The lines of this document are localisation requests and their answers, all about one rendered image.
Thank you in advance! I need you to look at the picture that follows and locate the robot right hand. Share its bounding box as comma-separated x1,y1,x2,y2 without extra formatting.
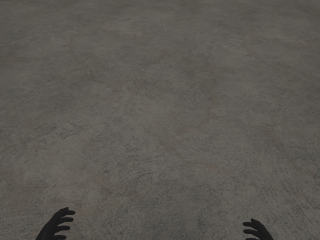
242,218,274,240

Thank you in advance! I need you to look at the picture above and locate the robot left hand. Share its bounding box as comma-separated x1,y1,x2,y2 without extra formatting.
35,207,76,240

